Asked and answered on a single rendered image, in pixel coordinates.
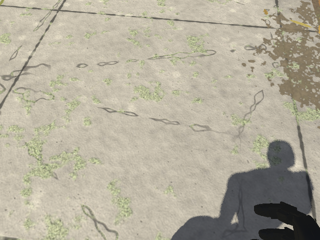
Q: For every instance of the robot right hand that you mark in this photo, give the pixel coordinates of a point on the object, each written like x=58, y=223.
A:
x=304, y=226

